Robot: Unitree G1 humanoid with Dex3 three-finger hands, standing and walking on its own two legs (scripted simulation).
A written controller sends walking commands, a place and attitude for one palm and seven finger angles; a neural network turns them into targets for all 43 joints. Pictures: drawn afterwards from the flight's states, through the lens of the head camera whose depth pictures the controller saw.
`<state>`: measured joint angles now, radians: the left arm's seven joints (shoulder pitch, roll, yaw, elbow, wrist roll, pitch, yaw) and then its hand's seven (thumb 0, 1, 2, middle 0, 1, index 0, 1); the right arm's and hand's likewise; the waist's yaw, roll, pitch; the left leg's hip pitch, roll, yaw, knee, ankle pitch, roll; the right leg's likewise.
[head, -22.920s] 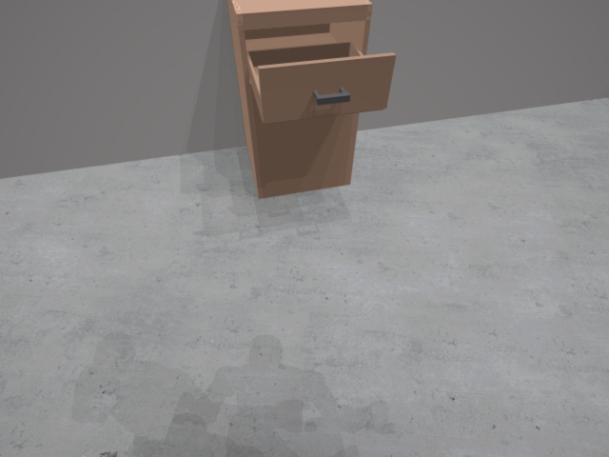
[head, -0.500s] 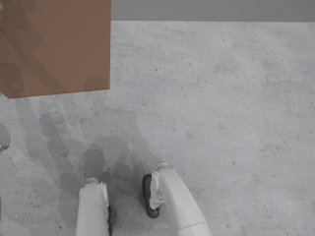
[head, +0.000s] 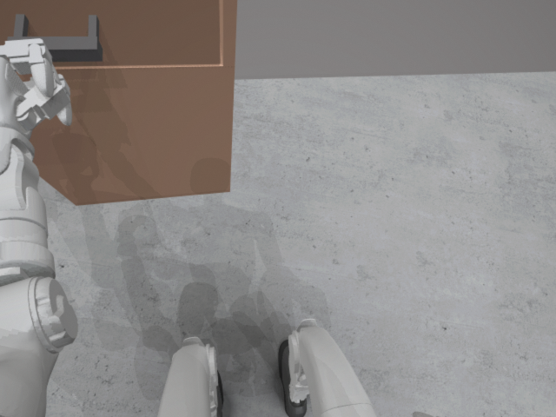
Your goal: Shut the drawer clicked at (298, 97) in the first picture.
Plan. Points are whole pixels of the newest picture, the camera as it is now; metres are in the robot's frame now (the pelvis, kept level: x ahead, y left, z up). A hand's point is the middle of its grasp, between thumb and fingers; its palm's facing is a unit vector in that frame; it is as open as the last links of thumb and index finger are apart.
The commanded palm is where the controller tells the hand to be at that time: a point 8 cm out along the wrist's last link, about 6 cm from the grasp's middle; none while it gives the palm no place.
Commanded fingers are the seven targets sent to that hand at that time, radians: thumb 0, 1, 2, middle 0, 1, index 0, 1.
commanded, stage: draw the hand back to the body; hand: left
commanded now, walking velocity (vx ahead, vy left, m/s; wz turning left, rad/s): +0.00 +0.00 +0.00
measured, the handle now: (57, 36) +0.62 +0.25 +0.03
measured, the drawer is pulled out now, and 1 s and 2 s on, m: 0.00 0.00 0.00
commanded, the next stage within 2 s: step back with the hand held close in 1.26 s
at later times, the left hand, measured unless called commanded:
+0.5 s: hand out of the picture +0.35 +0.22 +0.15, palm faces +0.17 -0.96 -0.22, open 3.3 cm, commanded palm +0.31 +0.27 +0.17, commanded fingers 0.00 0.90 0.90 -1.40 -1.60 -1.40 -1.60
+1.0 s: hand out of the picture +0.23 +0.22 +0.26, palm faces +0.41 -0.83 -0.38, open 3.3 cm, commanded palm +0.18 +0.26 +0.28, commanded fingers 0.00 0.90 0.90 -1.40 -1.60 -1.40 -1.60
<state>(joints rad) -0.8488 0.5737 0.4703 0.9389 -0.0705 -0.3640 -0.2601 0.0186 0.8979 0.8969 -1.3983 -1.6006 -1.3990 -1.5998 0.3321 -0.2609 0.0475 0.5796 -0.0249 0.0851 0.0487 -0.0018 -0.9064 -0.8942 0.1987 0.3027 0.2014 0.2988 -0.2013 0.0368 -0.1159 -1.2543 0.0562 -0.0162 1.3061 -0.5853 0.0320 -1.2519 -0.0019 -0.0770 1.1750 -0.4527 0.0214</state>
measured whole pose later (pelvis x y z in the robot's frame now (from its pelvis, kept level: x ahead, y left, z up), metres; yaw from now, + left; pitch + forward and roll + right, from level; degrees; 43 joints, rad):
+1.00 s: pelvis +0.04 -0.03 +0.12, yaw +3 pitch -3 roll -1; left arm 0.45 0.32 0.24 -0.35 -0.07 -0.06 0.09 0.02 0.89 0.90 -1.40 -1.60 -1.40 -1.60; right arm 0.21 -0.23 0.03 0.59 0.01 -0.09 -0.06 0.01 -0.90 -0.89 0.20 0.30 0.20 0.30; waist 0.05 0.08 0.00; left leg -0.08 0.03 0.02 0.44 -0.31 -0.01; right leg -0.13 0.00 -0.05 0.43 -0.25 -0.01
